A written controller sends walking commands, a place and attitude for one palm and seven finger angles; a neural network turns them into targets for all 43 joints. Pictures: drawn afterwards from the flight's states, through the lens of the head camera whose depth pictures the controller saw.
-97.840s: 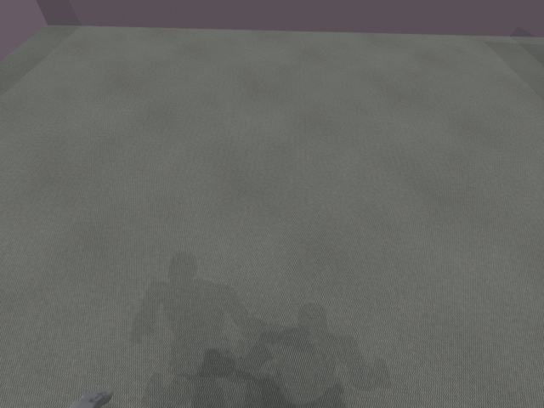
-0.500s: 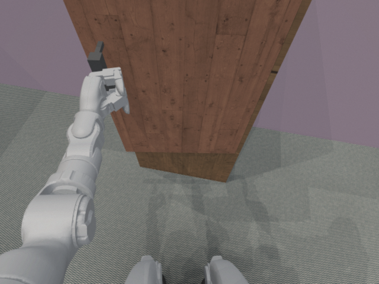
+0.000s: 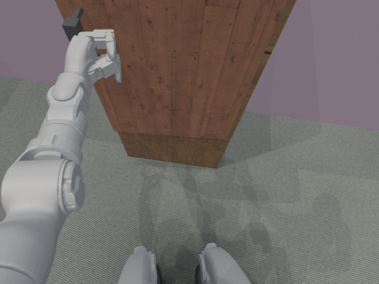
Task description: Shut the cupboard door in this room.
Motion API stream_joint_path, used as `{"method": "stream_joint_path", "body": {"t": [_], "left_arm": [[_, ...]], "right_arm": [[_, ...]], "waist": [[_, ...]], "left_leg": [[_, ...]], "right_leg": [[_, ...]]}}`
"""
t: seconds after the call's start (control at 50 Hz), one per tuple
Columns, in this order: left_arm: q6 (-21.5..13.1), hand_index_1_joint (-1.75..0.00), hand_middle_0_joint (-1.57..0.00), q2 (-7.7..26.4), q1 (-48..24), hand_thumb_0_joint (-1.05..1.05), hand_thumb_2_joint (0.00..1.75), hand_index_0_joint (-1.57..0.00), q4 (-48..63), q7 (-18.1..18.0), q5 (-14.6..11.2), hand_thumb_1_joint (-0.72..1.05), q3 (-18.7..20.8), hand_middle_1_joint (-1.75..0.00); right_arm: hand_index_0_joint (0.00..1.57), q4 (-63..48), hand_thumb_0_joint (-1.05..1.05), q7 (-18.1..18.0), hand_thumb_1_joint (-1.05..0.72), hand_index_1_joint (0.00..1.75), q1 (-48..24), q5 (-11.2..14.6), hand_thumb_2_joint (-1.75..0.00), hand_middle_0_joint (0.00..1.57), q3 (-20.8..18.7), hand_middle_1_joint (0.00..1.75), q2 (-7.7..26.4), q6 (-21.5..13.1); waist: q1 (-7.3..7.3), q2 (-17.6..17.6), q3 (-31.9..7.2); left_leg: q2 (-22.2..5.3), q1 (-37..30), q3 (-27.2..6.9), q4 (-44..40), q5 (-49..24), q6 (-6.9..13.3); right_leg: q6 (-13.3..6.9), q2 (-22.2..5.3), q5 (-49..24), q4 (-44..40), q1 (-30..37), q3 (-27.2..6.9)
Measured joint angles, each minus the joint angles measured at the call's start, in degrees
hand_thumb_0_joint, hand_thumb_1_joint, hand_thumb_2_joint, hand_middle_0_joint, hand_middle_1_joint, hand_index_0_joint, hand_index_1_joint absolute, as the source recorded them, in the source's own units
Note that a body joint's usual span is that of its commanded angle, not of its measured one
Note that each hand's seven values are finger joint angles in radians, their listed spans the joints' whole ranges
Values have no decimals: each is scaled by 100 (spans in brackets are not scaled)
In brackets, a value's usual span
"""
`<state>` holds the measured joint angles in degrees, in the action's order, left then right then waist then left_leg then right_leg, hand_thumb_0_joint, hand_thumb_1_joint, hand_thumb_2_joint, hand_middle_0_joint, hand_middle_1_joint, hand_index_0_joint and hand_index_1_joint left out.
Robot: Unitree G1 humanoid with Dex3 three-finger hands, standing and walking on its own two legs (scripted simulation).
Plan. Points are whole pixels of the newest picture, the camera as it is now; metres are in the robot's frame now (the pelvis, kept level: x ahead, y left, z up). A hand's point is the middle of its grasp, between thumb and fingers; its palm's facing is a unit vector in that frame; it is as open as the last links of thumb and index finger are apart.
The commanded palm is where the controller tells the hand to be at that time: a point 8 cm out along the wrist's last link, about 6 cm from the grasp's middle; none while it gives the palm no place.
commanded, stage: push the door shut along its arc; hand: left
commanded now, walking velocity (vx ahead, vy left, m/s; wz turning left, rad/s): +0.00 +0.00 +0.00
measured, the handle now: (85, 43) +0.61 +0.16 +0.10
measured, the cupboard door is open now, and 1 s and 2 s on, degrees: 4 0 0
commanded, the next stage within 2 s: pull the fist back off the door in 0.70 s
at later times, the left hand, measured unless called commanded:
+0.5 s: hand (135, 45) +0.58 +0.05 +0.11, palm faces -0.33 -0.94 -0.03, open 3.2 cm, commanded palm +0.59 +0.08 +0.11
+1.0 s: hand (144, 39) +0.60 +0.03 +0.11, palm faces +0.08 -0.99 +0.08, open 2.8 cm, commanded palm +0.60 +0.05 +0.11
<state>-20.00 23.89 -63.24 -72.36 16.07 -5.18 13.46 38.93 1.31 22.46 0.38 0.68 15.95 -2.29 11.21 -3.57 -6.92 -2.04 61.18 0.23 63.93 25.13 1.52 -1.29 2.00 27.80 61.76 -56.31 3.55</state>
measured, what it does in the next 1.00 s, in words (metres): stands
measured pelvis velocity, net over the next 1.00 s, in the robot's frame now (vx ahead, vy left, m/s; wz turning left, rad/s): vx -0.01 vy -0.01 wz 0.00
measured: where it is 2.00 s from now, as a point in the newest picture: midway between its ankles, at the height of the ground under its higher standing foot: outside the picture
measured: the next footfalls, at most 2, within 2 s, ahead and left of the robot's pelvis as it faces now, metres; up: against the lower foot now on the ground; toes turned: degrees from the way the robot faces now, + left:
none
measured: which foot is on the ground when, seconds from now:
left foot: down 0.00-1.00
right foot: down 0.00-1.00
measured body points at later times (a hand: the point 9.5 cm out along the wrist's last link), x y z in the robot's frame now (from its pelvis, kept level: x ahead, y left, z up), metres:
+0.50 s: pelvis +0.00 +0.00 -0.02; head +0.17 +0.00 +0.40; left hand +0.59 +0.10 +0.12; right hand -0.06 -0.26 -0.12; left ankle +0.04 +0.10 -0.65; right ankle +0.01 -0.11 -0.65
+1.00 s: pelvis -0.01 -0.01 -0.03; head +0.16 +0.02 +0.38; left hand +0.59 +0.09 +0.11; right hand -0.06 -0.25 -0.13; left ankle +0.04 +0.10 -0.65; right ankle +0.01 -0.11 -0.65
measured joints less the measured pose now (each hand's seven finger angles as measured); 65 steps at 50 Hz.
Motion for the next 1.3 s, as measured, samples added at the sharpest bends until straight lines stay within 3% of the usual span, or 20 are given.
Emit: {"method": "stream_joint_path", "body": {"t": [0.22, 0.4, 0.82, 0.86, 0.96, 1.02, 1.06, 1.1, 1.14, 1.22, 1.3], "left_arm": [[213, -150, -129, 256, -713, 1, 90, -130, -385, -41, 252, 90, 227, -150], [438, -150, -129, 475, -1124, 1, 91, -130, -524, 121, 388, 91, 166, -150], [845, -150, -129, 733, -2214, 3, 99, -130, -988, 293, 523, 90, -219, -150], [889, -150, -129, 532, -2237, 3, 98, -130, -963, -125, 530, 85, 4, -150], [880, -150, -129, -207, -2154, -1, 97, -133, -830, -2161, 655, 76, 434, -150], [739, -150, -129, -424, -2159, -3, 95, -133, -908, -3287, 1039, 77, 579, -150], [612, -150, -129, -423, -2141, -2, 96, -132, -976, -3717, 1402, 80, 543, -150], [481, -150, -129, -356, -2099, -1, 96, -131, -1025, -3885, 1669, 84, 462, -150], [397, -150, -129, -266, -2049, 1, 97, -131, -1053, -3847, 1750, 88, 411, -150], [424, -150, -129, -147, -1951, 0, 97, -130, -1107, -3491, 1508, 92, 422, -150], [448, -150, -129, -241, -1653, 0, 95, -130, -968, -3222, 1117, 93, 496, -150]], "right_arm": [[20, -130, 1, 36, -91, 30, 116, -67, -89, 20, 74, 30, -9, -24], [20, -63, 1, 33, -91, 30, 277, -114, -89, 20, 87, 30, -26, 32], [20, 199, 0, -35, -91, 30, 196, -252, -89, 20, 104, 30, -40, -235], [20, 137, 0, -13, -91, 30, 265, -307, -89, 20, 78, 30, -48, -245], [20, 72, 0, 287, -91, 30, 330, -548, -89, 20, 70, 30, -139, -233], [20, 58, 0, 489, -91, 30, 283, -719, -89, 20, 61, 30, -212, -252], [20, 52, 0, 605, -91, 30, 261, -796, -89, 20, 41, 30, -255, -255], [20, 51, 0, 675, -91, 30, 266, -825, -89, 20, 14, 30, -290, -237], [20, 63, 0, 694, -91, 30, 290, -799, -89, 20, 9, 30, -312, -187], [20, 81, 0, 639, -91, 30, 419, -673, -89, 20, 56, 30, -293, -67], [20, 63, 0, 583, -91, 30, 619, -592, -89, 20, 62, 30, -229, -8]], "waist": [[303, -49, 14], [385, -100, 75], [558, -63, 82], [492, -94, 39], [440, -75, -108], [551, -86, -176], [646, -111, -209], [724, -144, -206], [765, -167, -166], [737, -204, -70], [611, -221, -47]], "left_leg": [[-57, 340, 24, 181, 57, 12], [-82, 633, 22, 331, 104, 11], [-82, 1218, -195, 680, 152, -43], [-78, 1319, -237, 726, 144, -52], [-30, 1435, -271, 753, 87, -69], [-23, 1502, -278, 765, 53, -77], [-25, 1545, -266, 780, 40, -79], [-28, 1552, -243, 782, 29, -77], [-35, 1499, -206, 749, 17, -71], [-52, 1259, -128, 554, -33, -60], [-65, 928, -44, 262, -84, -55]], "right_leg": [[4, 51, 21, 156, -351, -28], [-4, 73, 63, 305, -649, -29], [-71, 90, 138, 575, -1132, 179], [-71, 90, 130, 596, -1207, 220], [-60, 44, 114, 655, -1314, 258], [-64, 35, 92, 684, -1386, 266], [-70, 35, 82, 715, -1441, 255], [-75, 34, 75, 739, -1466, 233], [-75, 37, 62, 730, -1438, 197], [-65, 52, -2, 568, -1245, 116], [-55, 67, -72, 303, -960, 28]]}}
